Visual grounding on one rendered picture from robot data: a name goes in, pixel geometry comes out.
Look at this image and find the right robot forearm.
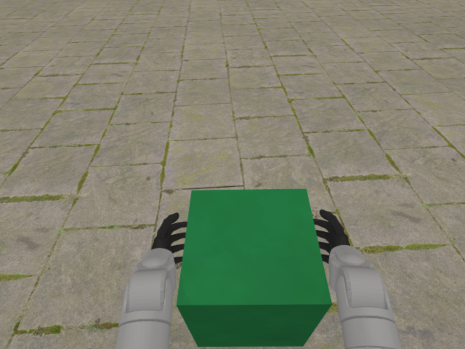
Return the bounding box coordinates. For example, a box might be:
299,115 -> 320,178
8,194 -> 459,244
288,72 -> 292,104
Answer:
328,245 -> 402,349

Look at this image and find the left robot hand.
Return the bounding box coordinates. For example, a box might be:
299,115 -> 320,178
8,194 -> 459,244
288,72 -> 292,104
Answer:
152,212 -> 187,264

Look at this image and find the right robot hand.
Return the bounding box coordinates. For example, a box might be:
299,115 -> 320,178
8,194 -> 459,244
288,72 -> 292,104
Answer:
313,209 -> 350,263

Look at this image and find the carton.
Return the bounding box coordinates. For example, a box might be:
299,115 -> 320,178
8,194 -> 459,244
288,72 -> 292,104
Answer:
177,189 -> 332,347

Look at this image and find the left robot forearm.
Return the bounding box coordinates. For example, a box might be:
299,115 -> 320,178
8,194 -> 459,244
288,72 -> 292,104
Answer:
116,248 -> 177,349

